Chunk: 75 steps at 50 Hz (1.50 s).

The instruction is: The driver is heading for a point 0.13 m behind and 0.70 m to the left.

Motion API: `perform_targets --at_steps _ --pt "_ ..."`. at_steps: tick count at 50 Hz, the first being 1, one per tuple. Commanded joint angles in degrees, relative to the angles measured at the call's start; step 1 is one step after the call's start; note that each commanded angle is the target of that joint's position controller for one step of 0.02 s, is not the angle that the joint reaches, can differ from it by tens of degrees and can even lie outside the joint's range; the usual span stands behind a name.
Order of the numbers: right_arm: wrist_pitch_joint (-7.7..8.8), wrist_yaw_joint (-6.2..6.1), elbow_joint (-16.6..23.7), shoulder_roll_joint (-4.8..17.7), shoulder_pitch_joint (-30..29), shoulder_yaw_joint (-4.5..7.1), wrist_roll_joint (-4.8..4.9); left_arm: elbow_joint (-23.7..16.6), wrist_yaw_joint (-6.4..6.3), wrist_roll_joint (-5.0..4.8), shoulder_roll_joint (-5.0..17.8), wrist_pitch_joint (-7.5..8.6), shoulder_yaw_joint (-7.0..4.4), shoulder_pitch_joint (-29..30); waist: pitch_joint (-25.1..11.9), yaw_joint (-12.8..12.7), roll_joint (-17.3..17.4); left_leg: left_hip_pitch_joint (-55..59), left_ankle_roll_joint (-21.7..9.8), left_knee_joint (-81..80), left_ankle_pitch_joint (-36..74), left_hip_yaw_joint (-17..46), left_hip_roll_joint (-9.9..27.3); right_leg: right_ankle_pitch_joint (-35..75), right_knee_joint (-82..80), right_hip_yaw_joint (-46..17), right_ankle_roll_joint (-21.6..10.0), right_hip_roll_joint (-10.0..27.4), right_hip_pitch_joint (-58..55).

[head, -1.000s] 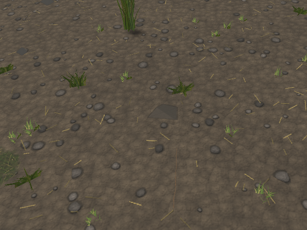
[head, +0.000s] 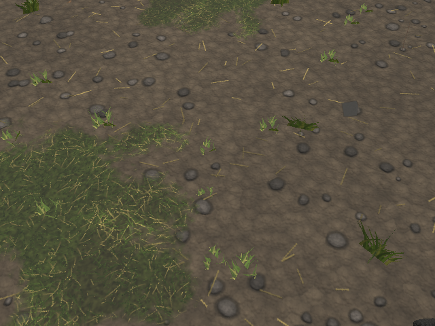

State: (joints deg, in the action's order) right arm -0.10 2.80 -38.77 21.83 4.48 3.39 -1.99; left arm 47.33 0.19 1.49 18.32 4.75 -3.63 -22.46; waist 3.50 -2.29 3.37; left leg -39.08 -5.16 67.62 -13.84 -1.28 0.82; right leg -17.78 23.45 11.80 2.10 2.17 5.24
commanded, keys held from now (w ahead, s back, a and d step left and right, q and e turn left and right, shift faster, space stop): q+shift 0.88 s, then w+q+shift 0.12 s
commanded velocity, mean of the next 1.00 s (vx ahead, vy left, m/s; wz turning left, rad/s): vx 0.17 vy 0.00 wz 1.00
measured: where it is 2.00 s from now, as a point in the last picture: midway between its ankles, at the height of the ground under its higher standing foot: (29, 303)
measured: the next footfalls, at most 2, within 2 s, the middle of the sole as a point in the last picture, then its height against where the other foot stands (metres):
left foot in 0.16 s outside the picture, level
right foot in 0.62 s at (255, 308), level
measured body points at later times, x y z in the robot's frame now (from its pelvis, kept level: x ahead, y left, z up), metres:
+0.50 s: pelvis +0.28 -0.02 +0.00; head +0.31 +0.03 +0.45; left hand +0.39 +0.32 -0.06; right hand +0.54 -0.22 -0.07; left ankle +0.29 +0.05 -0.73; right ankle +0.48 -0.13 -0.68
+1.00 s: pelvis +0.35 -0.02 +0.00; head +0.34 +0.03 +0.45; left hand +0.18 +0.26 -0.11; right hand +0.67 -0.04 -0.07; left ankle +0.24 +0.04 -0.71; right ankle +0.48 -0.08 -0.73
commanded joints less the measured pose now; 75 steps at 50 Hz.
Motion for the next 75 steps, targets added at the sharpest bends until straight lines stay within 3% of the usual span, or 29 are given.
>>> perform_targets --at_steps 1,5,7,8,9,10,11,13,18,29,30,31,32,34,38,45,51,52,53,54,55,56,57,60,68,72,73,74,75 --pt "1.33 0.08 4.13 -2.08 4.50 -0.66 7.05 -8.72 -1.49 -2.66 7.58 1.51 -1.46 17.33 2.24 6.75 -14.28 5.81 2.25 -17.02 9.70 0.43 2.63 37.95 -11.21 -0.35 -4.73 8.51 6.93" --pt "1.36 0.60 2.58 3.31 9.77 2.56 4.13 -9.41 -3.70 -4.35 13.27 0.56 -3.53 13.46 -6.59 9.47 -9.96 27.72 0.91 -28.76 17.15 -5.76 -5.11 57.50 2.43 1.47 -3.32 8.90 2.98" --pt "0.17 -0.29 -0.86 8.71 24.46 6.04 4.25 -11.04 -3.08 -4.61 10.48 -0.20 -3.13 15.22 -12.33 15.92 -5.68 48.00 -3.83 -31.49 20.62 -1.74 -5.47 42.30 26.78 -0.44 -1.50 7.79 11.99" --pt "-0.15 -1.81 -0.86 9.45 22.47 6.22 5.03 -10.52 -2.17 -3.08 3.89 -0.36 -1.38 13.49 -6.68 13.16 5.76 49.74 -6.74 -37.05 27.08 4.78 -2.95 -8.78 44.66 -1.30 1.41 0.13 21.38" --pt "0.78 -1.84 4.47 13.20 13.27 5.46 2.31 -12.94 -1.51 -0.76 -0.02 0.22 0.16 5.61 -10.85 3.09 16.04 53.78 -16.72 -33.69 54.96 28.50 7.17 -24.55 65.23 -7.88 3.10 -6.49 33.17" --pt "1.56 -0.77 7.88 13.45 11.74 5.79 0.24 -14.96 -0.97 -2.11 6.73 1.17 -0.26 2.17 -27.29 4.14 11.89 60.06 -25.50 -45.58 32.75 48.35 17.17 -19.41 70.14 -19.89 2.13 -7.07 36.76" --pt "1.96 -0.34 9.51 11.60 7.66 5.52 1.71 -15.24 -1.19 -2.61 10.49 1.59 -1.01 7.27 -22.78 3.91 0.67 53.67 -22.17 -50.06 14.29 48.64 14.81 -13.91 64.52 -21.57 0.77 -4.79 37.11" --pt "2.60 -0.48 9.80 7.10 3.23 4.28 4.19 -14.82 -2.55 -1.36 9.52 0.56 -1.24 11.26 -12.59 0.51 -8.59 38.70 -16.41 -50.19 12.15 41.52 9.37 -8.95 55.13 -22.04 1.26 -1.86 33.99" --pt "0.60 -3.90 7.62 6.73 3.97 4.77 3.71 -15.96 -2.39 0.17 4.76 -1.08 -0.53 15.79 -11.17 0.13 -5.57 25.41 -11.96 -45.12 39.93 28.05 1.33 -4.54 37.27 -19.68 3.67 -3.40 26.09" --pt "-2.88 -5.34 9.38 3.58 2.97 4.06 3.94 -16.34 -1.22 -1.42 4.67 -0.97 -1.95 21.89 -10.19 2.41 5.32 25.73 -2.86 -36.15 13.72 37.08 -3.79 10.29 2.44 -22.32 2.17 -6.36 12.89" --pt "-2.97 -5.03 9.32 1.74 4.28 3.39 4.22 -15.64 -1.21 -1.32 4.67 -0.94 -2.15 20.44 -10.88 2.13 1.28 21.96 -0.86 -29.83 -1.17 34.11 -6.82 18.05 -3.80 -22.84 -0.22 -2.15 5.40" --pt "-2.99 -4.73 8.72 -2.35 10.29 2.14 3.36 -16.71 -1.68 -0.57 7.27 -1.65 -2.51 20.88 -14.36 5.42 -9.92 12.96 2.01 -16.41 -22.72 25.39 -12.43 30.36 -0.85 -32.83 -6.17 11.20 -5.70" --pt "-2.55 -4.26 10.18 2.98 11.35 3.43 3.99 -16.84 -1.60 1.41 8.19 -2.24 -2.73 18.46 -14.29 5.90 -18.68 4.60 5.04 -5.89 -27.38 18.87 -13.66 33.55 -3.14 -46.11 -16.11 21.53 -4.78" --pt "-2.71 -3.99 8.46 9.70 8.77 5.26 3.89 -17.56 -2.33 0.19 3.81 -2.64 -2.17 20.49 -9.30 4.25 -12.58 1.39 9.15 4.10 -16.82 14.30 -5.75 18.85 -4.14 -39.77 -16.32 17.63 0.58" --pt "-3.94 -4.39 8.57 3.89 7.85 3.60 3.94 -17.15 -3.69 -0.06 4.38 -4.39 -1.82 20.94 -4.46 3.18 -9.51 1.57 10.30 5.77 -7.46 5.76 -1.63 15.60 -6.62 -23.22 -12.71 10.06 6.96" --pt "-3.26 -3.31 10.22 1.32 3.99 2.51 3.52 -13.96 -2.53 -0.80 8.65 -5.07 -4.13 17.00 -10.55 0.22 -12.62 8.53 9.87 -12.10 -6.75 0.79 4.32 10.86 -8.79 -14.96 -13.94 14.92 1.13" --pt "-2.49 -1.33 0.16 2.01 20.41 3.93 4.70 -13.10 -1.37 -3.21 8.37 -3.28 -4.60 21.80 -8.40 9.48 -10.50 34.14 1.37 -32.73 -6.53 -9.41 0.49 -19.91 -6.04 -7.38 -6.65 13.87 14.66" --pt "-2.08 -1.84 -4.44 2.64 28.34 4.62 4.99 -13.19 -1.23 -2.39 4.85 -3.44 -3.83 22.05 -6.76 11.99 -1.89 42.81 -1.05 -38.17 -10.31 -7.36 -1.45 -20.67 8.41 -2.32 -4.27 9.20 21.71" --pt "-0.92 -2.20 -4.89 5.44 32.69 5.16 4.46 -14.66 -0.26 -1.86 -0.26 -3.40 -2.28 24.25 -0.53 13.22 11.30 48.98 -6.96 -43.68 -20.96 14.85 8.35 -19.68 37.50 -0.59 -1.14 3.89 41.66" --pt "2.05 -1.65 0.43 10.29 25.53 4.60 3.43 -19.57 0.38 -3.08 -2.43 -1.26 -1.19 25.90 0.14 8.01 14.81 48.41 -16.93 -53.19 -26.68 45.82 18.04 -18.01 46.66 -11.37 -0.78 -3.39 58.80" --pt "3.89 -1.21 1.86 7.98 21.67 4.37 2.75 -21.21 1.08 -4.49 2.75 0.89 -1.87 30.46 1.83 8.89 6.20 46.47 -17.80 -59.94 -32.53 48.26 21.21 -11.75 46.66 -16.92 -2.30 -0.21 61.62" --pt "1.64 -2.17 1.96 8.43 18.02 4.09 -0.98 -18.54 1.79 3.44 5.11 -1.18 -1.79 27.89 2.20 7.90 6.69 41.15 -13.51 -61.51 -34.79 40.09 17.20 -4.74 44.01 -13.56 -0.74 2.60 57.86" --pt "1.36 -2.42 2.07 7.12 16.70 3.50 -0.72 -16.43 2.26 3.69 5.73 -2.11 -2.11 24.22 3.19 5.77 6.20 37.77 -11.14 -61.07 -27.57 33.50 12.98 0.36 40.39 -12.75 0.53 3.23 51.04" --pt "2.89 -2.02 -0.57 3.15 18.58 1.72 0.57 -14.01 3.26 1.76 5.64 -4.71 -1.87 21.73 2.66 4.91 4.60 33.08 -8.81 -62.31 -13.67 23.73 6.59 7.99 34.28 -10.02 2.94 2.33 40.02" --pt "4.81 -2.89 -7.04 3.32 25.90 1.41 1.23 -16.81 3.90 0.27 2.97 -3.85 -0.18 32.32 4.45 9.06 3.81 41.77 -7.98 -63.33 7.28 19.89 9.98 15.45 13.73 -7.60 -1.85 0.31 34.91" --pt "4.99 -3.29 -9.43 6.92 22.63 1.95 0.41 -12.51 1.26 -0.04 5.90 -3.44 -1.66 13.03 -4.88 -1.47 3.65 40.64 -4.85 -42.80 56.61 13.03 9.15 3.45 12.56 -4.09 -7.30 -6.88 8.16" --pt "4.98 -3.26 -9.32 7.05 19.68 2.06 -0.01 -8.56 -0.01 -0.18 7.63 -3.24 -2.57 -1.58 -11.20 -9.16 1.32 31.26 -3.76 -25.83 54.80 11.07 6.72 1.92 12.48 -6.88 -8.48 -4.55 -8.93" --pt "5.54 -2.85 -7.51 0.77 22.43 0.42 1.20 -6.84 -0.99 1.43 14.32 -2.73 -4.20 -10.46 -19.19 -10.19 -11.48 14.73 -2.23 -2.79 33.48 8.30 -0.02 -24.92 7.48 -27.34 -11.34 8.73 -24.75" --pt "6.65 -2.20 -6.29 -2.68 22.03 -0.48 1.85 -5.29 0.00 1.37 15.24 -2.20 -4.16 -10.80 -21.89 -6.91 -25.90 4.14 -1.94 10.35 -8.88 12.09 -10.22 -40.42 -10.02 -61.44 -14.11 17.96 -25.51"
Keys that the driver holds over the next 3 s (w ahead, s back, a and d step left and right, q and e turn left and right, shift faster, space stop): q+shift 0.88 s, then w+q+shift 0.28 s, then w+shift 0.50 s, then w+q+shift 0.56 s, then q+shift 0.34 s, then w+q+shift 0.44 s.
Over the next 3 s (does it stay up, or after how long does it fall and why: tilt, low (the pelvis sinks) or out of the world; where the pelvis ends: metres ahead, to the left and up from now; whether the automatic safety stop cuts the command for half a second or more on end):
stays up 0.26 1.45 0.00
